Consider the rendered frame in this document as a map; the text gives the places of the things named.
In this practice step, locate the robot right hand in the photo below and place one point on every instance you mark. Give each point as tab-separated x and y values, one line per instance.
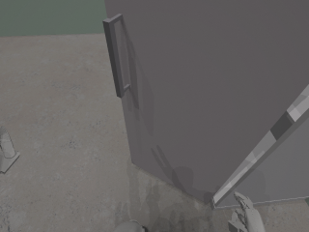
251	220

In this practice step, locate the left robot thigh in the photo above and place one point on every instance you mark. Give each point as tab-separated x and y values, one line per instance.
129	226

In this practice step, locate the fridge door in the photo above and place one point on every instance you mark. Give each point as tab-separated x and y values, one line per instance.
208	80

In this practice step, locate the robot left hand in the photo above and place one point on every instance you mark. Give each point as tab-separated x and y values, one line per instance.
9	155

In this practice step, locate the handle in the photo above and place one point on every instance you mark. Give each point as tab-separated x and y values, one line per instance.
111	40

